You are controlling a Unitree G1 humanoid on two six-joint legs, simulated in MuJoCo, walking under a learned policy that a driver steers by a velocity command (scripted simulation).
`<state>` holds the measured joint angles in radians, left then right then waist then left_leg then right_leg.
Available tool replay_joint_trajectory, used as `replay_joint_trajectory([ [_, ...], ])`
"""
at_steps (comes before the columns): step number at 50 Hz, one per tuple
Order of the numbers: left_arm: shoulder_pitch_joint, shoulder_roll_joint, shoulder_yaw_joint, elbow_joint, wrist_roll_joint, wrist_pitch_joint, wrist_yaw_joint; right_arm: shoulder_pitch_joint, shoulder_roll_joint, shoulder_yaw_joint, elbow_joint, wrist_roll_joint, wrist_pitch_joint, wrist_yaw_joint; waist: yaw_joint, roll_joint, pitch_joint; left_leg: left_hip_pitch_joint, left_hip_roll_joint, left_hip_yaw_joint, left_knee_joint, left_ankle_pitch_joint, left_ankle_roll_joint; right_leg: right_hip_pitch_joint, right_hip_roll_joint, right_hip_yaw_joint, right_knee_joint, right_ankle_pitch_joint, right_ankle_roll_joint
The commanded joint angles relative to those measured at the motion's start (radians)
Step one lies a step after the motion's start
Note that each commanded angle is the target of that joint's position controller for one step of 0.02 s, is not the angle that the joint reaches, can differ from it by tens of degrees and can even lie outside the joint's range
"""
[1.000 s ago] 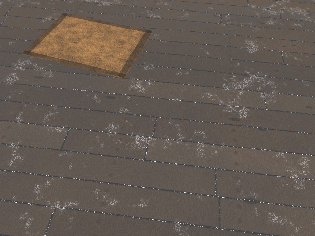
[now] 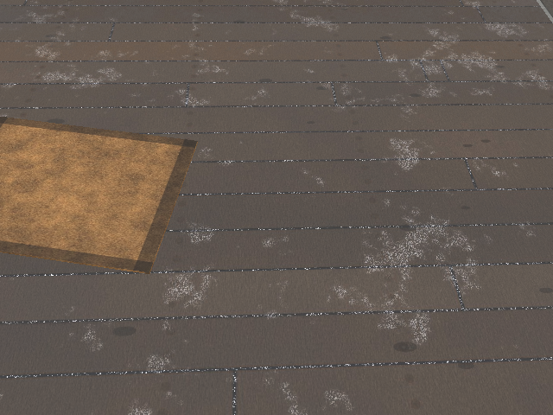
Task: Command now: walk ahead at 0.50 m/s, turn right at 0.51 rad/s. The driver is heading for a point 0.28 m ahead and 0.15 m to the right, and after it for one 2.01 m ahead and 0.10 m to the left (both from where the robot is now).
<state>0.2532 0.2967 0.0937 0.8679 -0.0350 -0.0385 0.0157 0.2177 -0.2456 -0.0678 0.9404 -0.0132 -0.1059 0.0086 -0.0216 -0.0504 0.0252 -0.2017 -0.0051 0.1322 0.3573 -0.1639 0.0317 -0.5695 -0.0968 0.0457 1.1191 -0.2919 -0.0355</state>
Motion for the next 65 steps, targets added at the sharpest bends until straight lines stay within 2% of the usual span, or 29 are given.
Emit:
replay_joint_trajectory([
  [1, 0.013, 0.028, 0.01, -0.066, 0.009, 0.012, -0.004, -0.033, -0.119, -0.027, -0.047, 0.0, -0.018, -0.013, 0.017, 0.106, 0.007, 0.07, 0.278, -0.168, -0.227, 0.149, 0.142, -0.128, -0.065, 0.062, -0.048, 0.103, 0.013],
  [2, -0.004, 0.012, 0.006, -0.082, 0.008, 0.012, -0.008, -0.029, -0.148, -0.034, -0.041, -0.002, -0.015, -0.016, 0.023, 0.13, 0.006, 0.082, 0.291, -0.152, -0.238, 0.14, 0.148, -0.142, -0.062, 0.057, -0.112, 0.156, 0.019],
  [4, -0.046, 0.016, 0.004, -0.096, 0.011, 0.008, -0.019, -0.026, -0.161, -0.037, -0.042, -0.004, -0.009, -0.024, 0.012, 0.102, 0.011, 0.097, 0.283, -0.087, -0.249, 0.161, 0.141, -0.132, -0.058, 0.041, -0.206, 0.255, 0.021],
  [8, -0.198, 0.003, -0.011, -0.15, 0.014, 0.002, -0.046, 0.029, -0.183, -0.045, -0.033, 0.011, 0.007, -0.031, -0.043, 0.084, 0.061, 0.158, 0.28, 0.016, -0.238, 0.198, 0.121, -0.12, -0.036, -0.047, -0.382, 0.313, 0.007],
  [10, -0.234, 0.005, -0.012, -0.178, 0.021, 0.005, -0.059, 0.031, -0.199, -0.05, -0.033, 0.019, 0.027, -0.034, -0.042, 0.084, 0.078, 0.204, 0.289, 0.057, -0.173, 0.368, 0.104, -0.102, -0.012, -0.083, -0.451, 0.279, -0.004],
  [12, -0.211, 0.03, 0.0, -0.198, 0.026, 0.009, -0.069, 0.021, -0.226, -0.057, -0.039, 0.033, 0.046, -0.041, -0.011, 0.122, 0.036, 0.247, 0.295, 0.082, -0.059, 0.638, 0.081, -0.022, 0.037, -0.127, -0.474, 0.202, -0.028],
  [14, -0.059, 0.089, 0.031, -0.172, 0.022, 0.011, -0.072, -0.013, -0.246, -0.064, -0.056, 0.05, 0.062, -0.046, 0.077, 0.145, -0.057, 0.255, 0.274, 0.095, 0.167, 0.842, 0.048, 0.163, 0.115, -0.166, -0.522, 0.165, -0.072],
  [15, 0.08, 0.142, 0.06, -0.135, 0.022, 0.011, -0.06, -0.027, -0.231, -0.058, -0.064, 0.054, 0.064, -0.044, 0.152, 0.109, -0.129, 0.185, 0.228, 0.114, 0.37, 0.749, 0.003, 0.365, 0.154, -0.16, -0.618, 0.293, -0.106],
  [16, 0.14, 0.237, 0.085, -0.126, 0.025, 0.019, -0.032, 0.018, -0.165, -0.037, -0.082, 0.011, 0.057, -0.037, 0.144, -0.062, -0.204, -0.068, 0.16, 0.116, 0.674, 0.219, -0.067, 0.63, -0.001, 0.06, -0.608, 0.658, -0.162],
  [17, 0.054, 0.322, 0.084, -0.179, 0.048, 0.019, -0.027, 0.124, -0.075, -0.005, -0.122, -0.02, 0.036, -0.024, 0.018, -0.246, -0.352, -0.408, -0.038, -0.015, 1.043, -0.554, -0.132, 0.894, -0.27, 0.559, -0.61, 0.935, -0.404],
  [18, 0.071, 0.241, 0.058, -0.206, 0.049, 0.015, -0.039, 0.082, -0.159, -0.018, -0.103, 0.019, 0.02, -0.012, 0.098, -0.06, -0.49, -0.432, 0.0, -0.212, 1.108, -0.538, -0.108, 0.884, -0.302, 0.58, -0.691, 0.822, -0.41],
  [19, 0.02, 0.172, 0.037, -0.205, 0.047, 0.006, -0.042, 0.006, -0.17, -0.021, -0.117, 0.055, 0.02, -0.011, 0.093, -0.015, -0.369, -0.475, 0.048, -0.199, 1.075, -0.447, -0.079, 0.78, -0.261, 0.424, -0.703, 0.747, -0.352],
  [20, -0.036, 0.116, 0.02, -0.194, 0.03, -0.001, -0.041, -0.003, -0.153, -0.018, -0.1, 0.047, 0.028, -0.021, 0.06, 0.05, -0.246, -0.476, 0.1, -0.182, 0.976, -0.368, -0.072, 0.631, -0.205, 0.304, -0.719, 0.677, -0.287],
  [21, -0.085, 0.058, 0.0, -0.189, 0.031, -0.002, -0.037, -0.023, -0.153, -0.02, -0.082, 0.024, 0.046, -0.036, 0.039, 0.067, -0.184, -0.417, 0.132, -0.18, 0.893, -0.318, -0.06, 0.506, -0.16, 0.233, -0.767, 0.6, -0.238],
  [22, -0.109, 0.057, -0.006, -0.184, 0.05, -0.009, -0.036, 0.022, -0.153, -0.023, -0.069, 0.025, 0.067, -0.038, 0.0, -0.006, -0.173, -0.306, 0.147, -0.197, 0.864, -0.287, -0.066, 0.387, -0.171, 0.198, -0.784, 0.667, -0.254],
  [25, -0.142, 0.052, -0.012, -0.141, 0.075, -0.03, -0.03, 0.064, -0.124, -0.02, -0.036, 0.024, 0.09, -0.046, -0.036, -0.014, -0.161, -0.178, 0.133, -0.187, 0.689, -0.213, -0.081, 0.274, -0.114, 0.064, -0.824, 0.698, -0.234],
  [28, -0.164, 0.068, -0.012, -0.114, 0.074, -0.029, -0.011, 0.017, -0.111, -0.012, -0.039, 0.021, 0.099, -0.046, -0.022, -0.018, -0.164, -0.154, 0.128, -0.189, 0.512, -0.112, -0.087, 0.303, -0.115, 0.005, -0.847, 0.613, -0.208],
  [31, -0.155, 0.114, 0.001, -0.098, 0.066, -0.006, 0.01, -0.059, -0.15, -0.023, -0.076, 0.031, 0.115, -0.042, 0.016, -0.034, -0.115, -0.217, 0.119, -0.174, 0.485, -0.112, -0.085, 0.345, -0.153, 0.035, -0.894, 0.342, -0.214],
  [34, -0.131, 0.108, 0.004, -0.083, 0.054, 0.016, 0.025, -0.101, -0.15, -0.03, -0.107, 0.031, 0.127, -0.04, 0.04, -0.03, -0.063, -0.315, 0.121, -0.175, 0.494, -0.186, -0.081, 0.421, -0.196, 0.071, -0.903, 0.198, -0.222],
  [41, -0.155, 0.134, 0.018, -0.088, 0.036, 0.052, 0.037, -0.073, -0.116, -0.029, -0.128, 0.038, 0.124, -0.007, 0.016, -0.053, -0.111, -0.215, 0.058, -0.079, 0.32, -0.21, -0.063, 0.537, -0.217, -0.012, -0.752, 0.567, -0.187],
  [43, -0.167, 0.139, 0.023, -0.084, 0.016, 0.062, 0.039, -0.016, -0.121, -0.033, -0.113, 0.036, 0.124, 0.007, -0.026, -0.057, -0.123, -0.082, 0.024, -0.047, 0.106, -0.021, -0.021, 0.502, -0.183, -0.07, -0.659, 0.547, -0.122],
  [44, -0.126, 0.121, 0.022, -0.07, 0.016, 0.061, 0.035, -0.007, -0.173, -0.048, -0.117, 0.029, 0.125, 0.003, -0.021, 0.013, -0.118, 0.016, 0.06, -0.139, 0.01, 0.173, 0.025, 0.42, -0.126, -0.126, -0.557, 0.399, -0.043],
  [45, -0.144, 0.069, 0.009, -0.103, 0.059, 0.053, 0.026, 0.023, -0.294, -0.075, -0.129, 0.019, 0.125, -0.016, 0.008, 0.267, -0.147, 0.199, 0.281, -0.437, 0.031, 0.602, 0.13, 0.161, -0.009, -0.217, -0.303, 0.035, 0.052],
  [46, -0.241, 0.057, 0.006, -0.145, 0.063, 0.044, 0.027, 0.036, -0.313, -0.073, -0.142, -0.006, 0.119, -0.013, -0.038, 0.343, -0.147, 0.24, 0.422, -0.619, 0.022, 0.786, 0.325, -0.055, 0.136, -0.126, -0.095, -0.399, 0.096],
  [47, -0.259, 0.091, 0.014, -0.144, 0.049, 0.039, 0.021, 0.037, -0.283, -0.067, -0.153, -0.012, 0.102, -0.008, -0.049, 0.205, -0.173, 0.245, 0.384, -0.569, 0.018, 0.733, 0.336, -0.088, 0.112, -0.017, 0.024, -0.394, 0.091],
  [48, -0.245, 0.098, 0.02, -0.131, 0.029, 0.038, 0.02, -0.014, -0.264, -0.064, -0.159, -0.001, 0.088, -0.012, -0.017, 0.173, -0.146, 0.247, 0.318, -0.481, 0.034, 0.678, 0.274, -0.119, 0.092, 0.007, 0.045, -0.306, 0.083],
  [50, -0.224, 0.117, 0.029, -0.107, 0.038, 0.043, 0.035, -0.069, -0.218, -0.055, -0.174, 0.035, 0.087, -0.025, 0.007, 0.139, -0.123, 0.218, 0.26, -0.425, 0.032, 0.606, 0.199, -0.122, 0.071, 0.02, -0.009, -0.197, 0.089],
  [58, -0.226, 0.081, 0.018, -0.106, 0.028, 0.037, 0.032, -0.069, -0.244, -0.06, -0.194, 0.029, 0.115, -0.046, 0.007, 0.184, -0.126, 0.153, 0.204, -0.446, 0.02, 0.454, 0.189, 0.013, 0.109, 0.024, -0.267, -0.043, 0.129],
  [65, -0.198, 0.096, 0.015, -0.092, 0.021, 0.023, 0.006, -0.105, -0.219, -0.035, -0.191, 0.015, 0.129, -0.038, -0.003, 0.218, -0.096, 0.059, 0.194, -0.5, 0.059, 0.378, 0.175, 0.215, 0.105, -0.005, -0.48, -0.044, 0.1],
])
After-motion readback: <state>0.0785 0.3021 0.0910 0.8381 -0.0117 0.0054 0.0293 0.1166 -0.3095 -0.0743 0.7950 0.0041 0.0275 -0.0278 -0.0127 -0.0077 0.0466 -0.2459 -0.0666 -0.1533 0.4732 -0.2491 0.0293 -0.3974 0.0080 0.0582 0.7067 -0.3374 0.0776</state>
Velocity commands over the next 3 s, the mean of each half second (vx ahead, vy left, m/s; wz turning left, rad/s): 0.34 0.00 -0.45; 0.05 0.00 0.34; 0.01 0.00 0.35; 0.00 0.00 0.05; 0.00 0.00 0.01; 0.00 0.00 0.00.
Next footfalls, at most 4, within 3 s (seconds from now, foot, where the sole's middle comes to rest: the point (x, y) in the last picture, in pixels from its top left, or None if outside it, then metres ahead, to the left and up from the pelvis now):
0.32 right None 0.31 -0.17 -0.78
0.88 left None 0.31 0.06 -0.78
1.36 right None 0.37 -0.17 -0.78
1.64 left None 0.29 0.09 -0.78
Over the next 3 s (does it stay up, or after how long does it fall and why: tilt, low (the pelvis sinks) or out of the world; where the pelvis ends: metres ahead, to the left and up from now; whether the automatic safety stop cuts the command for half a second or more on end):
stays up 0.30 -0.04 -0.01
